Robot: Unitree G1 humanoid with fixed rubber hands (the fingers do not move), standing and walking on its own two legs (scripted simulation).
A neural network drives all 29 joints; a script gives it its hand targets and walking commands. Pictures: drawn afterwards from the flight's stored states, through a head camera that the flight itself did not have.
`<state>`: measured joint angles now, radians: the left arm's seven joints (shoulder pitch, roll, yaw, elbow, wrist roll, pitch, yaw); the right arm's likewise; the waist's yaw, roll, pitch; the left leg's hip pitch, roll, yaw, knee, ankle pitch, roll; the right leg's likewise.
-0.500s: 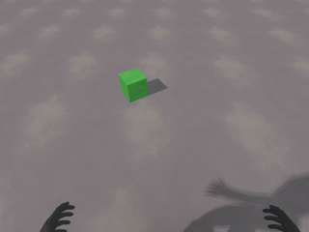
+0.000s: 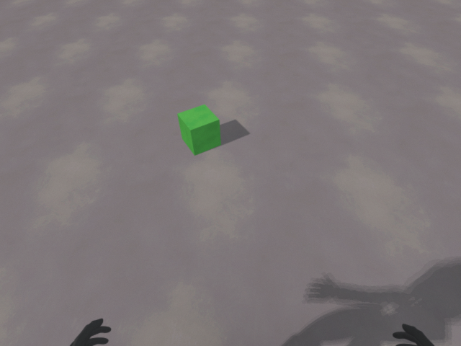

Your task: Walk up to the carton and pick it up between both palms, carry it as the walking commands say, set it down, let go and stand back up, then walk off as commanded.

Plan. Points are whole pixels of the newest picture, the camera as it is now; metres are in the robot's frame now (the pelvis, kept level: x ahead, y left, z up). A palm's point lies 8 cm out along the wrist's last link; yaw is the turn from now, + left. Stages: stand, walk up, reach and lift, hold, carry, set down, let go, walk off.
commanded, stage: stand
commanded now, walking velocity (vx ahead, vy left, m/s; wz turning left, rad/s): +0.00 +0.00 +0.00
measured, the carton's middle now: (199, 129) +1.50 +0.28 -0.66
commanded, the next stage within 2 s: walk up in 1.56 s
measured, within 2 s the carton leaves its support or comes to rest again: neither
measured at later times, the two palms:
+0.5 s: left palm out of the picture +0.11 +0.31 -0.09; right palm out of the picture +0.10 -0.31 -0.09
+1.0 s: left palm out of the picture +0.10 +0.31 -0.09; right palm out of the picture +0.10 -0.31 -0.09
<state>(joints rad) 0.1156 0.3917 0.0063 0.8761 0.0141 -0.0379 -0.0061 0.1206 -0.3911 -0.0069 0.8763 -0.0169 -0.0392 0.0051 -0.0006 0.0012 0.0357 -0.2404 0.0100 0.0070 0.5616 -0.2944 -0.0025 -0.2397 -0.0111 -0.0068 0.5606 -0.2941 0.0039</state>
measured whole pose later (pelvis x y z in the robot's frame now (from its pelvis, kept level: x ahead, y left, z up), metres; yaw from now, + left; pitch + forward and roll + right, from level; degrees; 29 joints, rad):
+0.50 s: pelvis +0.00 +0.00 +0.01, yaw +0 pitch -2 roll +0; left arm 0.09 0.40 0.00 1.03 0.01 -0.03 0.00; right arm 0.09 -0.39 0.00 1.03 -0.01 -0.03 0.00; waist 0.00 0.00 0.04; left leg -0.14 0.01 0.01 0.38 -0.20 -0.01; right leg -0.15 -0.01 0.00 0.38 -0.20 0.01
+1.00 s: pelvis +0.00 +0.00 +0.02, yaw +0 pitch -2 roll +0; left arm 0.09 0.40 0.00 1.06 0.01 -0.02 0.00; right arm 0.09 -0.40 0.00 1.06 -0.01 -0.02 0.00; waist 0.00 0.00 0.04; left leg -0.13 0.01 0.01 0.35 -0.18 -0.01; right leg -0.13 -0.01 0.00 0.35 -0.18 0.01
